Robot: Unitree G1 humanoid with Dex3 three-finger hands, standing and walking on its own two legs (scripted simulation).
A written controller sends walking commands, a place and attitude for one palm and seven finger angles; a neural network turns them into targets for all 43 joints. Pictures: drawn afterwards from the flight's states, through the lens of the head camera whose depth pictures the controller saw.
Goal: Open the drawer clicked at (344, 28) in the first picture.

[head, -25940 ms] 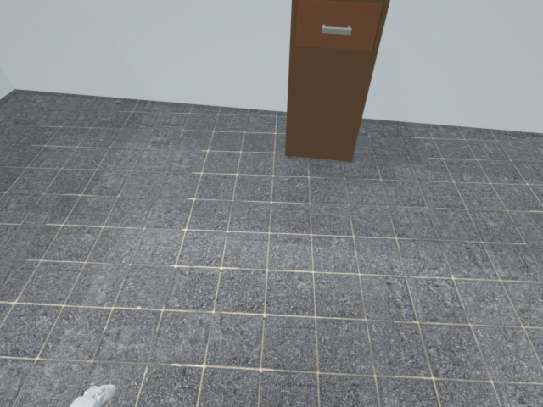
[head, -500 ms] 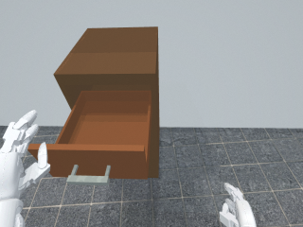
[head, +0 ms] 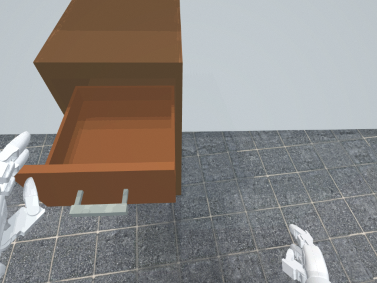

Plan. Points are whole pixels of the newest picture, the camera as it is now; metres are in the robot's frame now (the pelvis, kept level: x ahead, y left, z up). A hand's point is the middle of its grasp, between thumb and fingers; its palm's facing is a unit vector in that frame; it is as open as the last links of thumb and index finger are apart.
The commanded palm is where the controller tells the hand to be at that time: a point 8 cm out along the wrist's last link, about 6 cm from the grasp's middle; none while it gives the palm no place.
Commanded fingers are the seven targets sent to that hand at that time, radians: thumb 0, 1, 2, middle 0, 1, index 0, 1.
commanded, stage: step back with the hand held close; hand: left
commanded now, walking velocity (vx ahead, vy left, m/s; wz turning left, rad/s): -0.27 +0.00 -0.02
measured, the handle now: (101, 201) +0.29 +0.22 -0.04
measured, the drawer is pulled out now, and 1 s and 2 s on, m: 0.30 0.30 0.30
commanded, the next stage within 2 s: stop stepping back and stand still in 0.84 s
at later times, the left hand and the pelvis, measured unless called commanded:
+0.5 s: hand out of the picture +0.11 +0.24 +0.16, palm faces +0.41 -0.82 -0.40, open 7.4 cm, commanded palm +0.04 +0.27 +0.18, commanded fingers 0.00 0.90 0.90 -0.20 -0.30 -0.20 -0.30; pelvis -0.08 -0.01 -0.01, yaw +1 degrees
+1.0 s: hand out of the picture -0.02 +0.20 +0.15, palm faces +0.31 -0.84 -0.45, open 7.4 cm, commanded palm -0.10 +0.25 +0.18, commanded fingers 0.00 0.90 0.90 -0.20 -0.30 -0.20 -0.30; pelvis -0.22 -0.03 +0.00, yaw +1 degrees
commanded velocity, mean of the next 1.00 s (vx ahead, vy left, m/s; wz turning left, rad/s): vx -0.29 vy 0.00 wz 0.00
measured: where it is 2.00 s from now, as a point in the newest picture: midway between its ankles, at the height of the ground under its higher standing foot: outside the picture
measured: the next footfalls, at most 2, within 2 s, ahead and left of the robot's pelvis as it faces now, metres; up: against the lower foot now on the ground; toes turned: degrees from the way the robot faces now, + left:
right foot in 0.66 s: -0.10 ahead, -0.14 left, +0.00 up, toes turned -4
left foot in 0.96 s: -0.18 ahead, +0.09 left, +0.00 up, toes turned +1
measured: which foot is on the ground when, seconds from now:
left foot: down 0.00-0.68, up 0.70-0.94, down 0.96-1.00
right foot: down 0.00-0.42, up 0.44-0.64, down 0.66-0.96, up 0.98-1.00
